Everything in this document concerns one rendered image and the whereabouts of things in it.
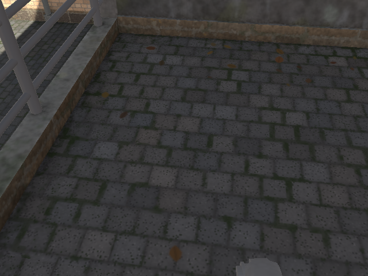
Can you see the right robot thigh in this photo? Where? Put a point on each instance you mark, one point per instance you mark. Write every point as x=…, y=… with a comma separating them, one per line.
x=258, y=267

